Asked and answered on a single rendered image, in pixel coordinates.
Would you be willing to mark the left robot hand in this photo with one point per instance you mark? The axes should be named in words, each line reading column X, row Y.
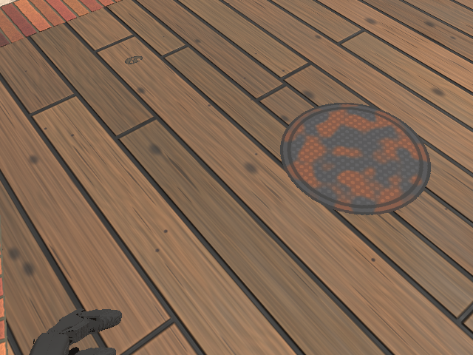
column 74, row 327

